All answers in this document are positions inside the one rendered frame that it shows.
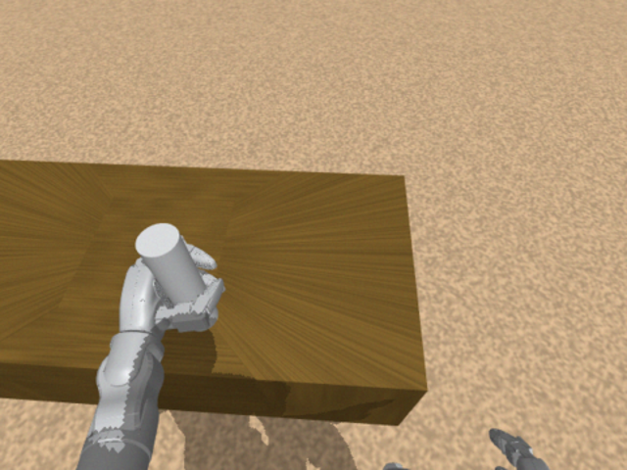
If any left robot hand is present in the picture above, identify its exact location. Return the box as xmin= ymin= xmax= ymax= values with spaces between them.
xmin=120 ymin=235 xmax=225 ymax=341

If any left robot arm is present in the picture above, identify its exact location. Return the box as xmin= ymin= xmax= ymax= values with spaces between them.
xmin=75 ymin=330 xmax=165 ymax=470

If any right robot hand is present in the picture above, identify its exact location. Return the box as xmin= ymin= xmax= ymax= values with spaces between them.
xmin=489 ymin=428 xmax=550 ymax=470

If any can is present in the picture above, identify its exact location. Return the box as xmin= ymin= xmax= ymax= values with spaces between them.
xmin=135 ymin=223 xmax=218 ymax=332

